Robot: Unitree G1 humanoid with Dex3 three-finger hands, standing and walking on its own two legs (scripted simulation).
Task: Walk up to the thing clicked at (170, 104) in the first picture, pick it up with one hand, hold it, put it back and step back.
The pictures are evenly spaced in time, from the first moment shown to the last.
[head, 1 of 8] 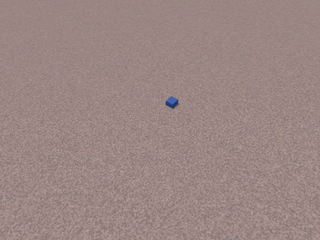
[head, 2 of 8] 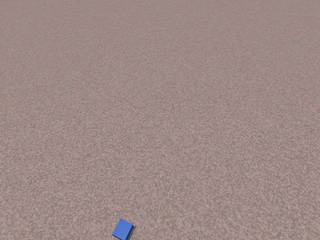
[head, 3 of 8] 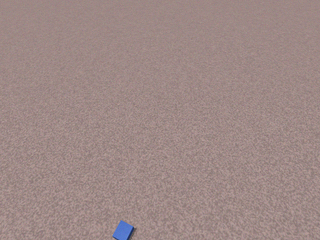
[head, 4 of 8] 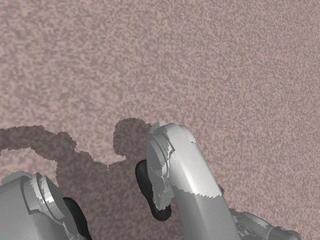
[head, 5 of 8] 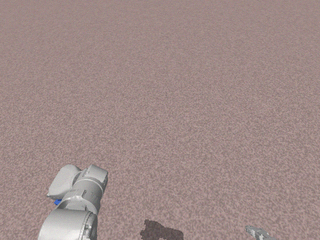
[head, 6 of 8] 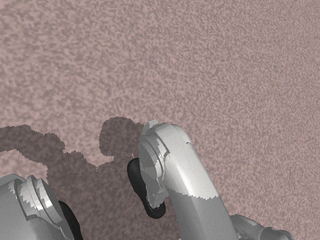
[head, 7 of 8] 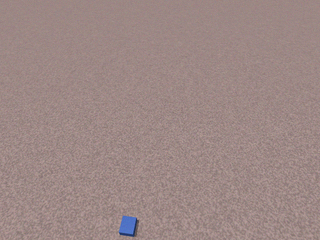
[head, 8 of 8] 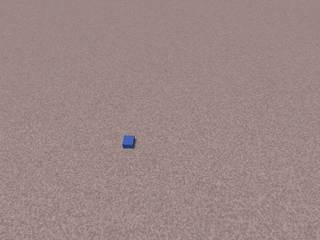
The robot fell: no
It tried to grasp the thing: yes
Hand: left
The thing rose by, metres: 0.67
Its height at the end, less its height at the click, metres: +0.00
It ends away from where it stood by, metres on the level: 0.01
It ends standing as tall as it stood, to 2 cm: yes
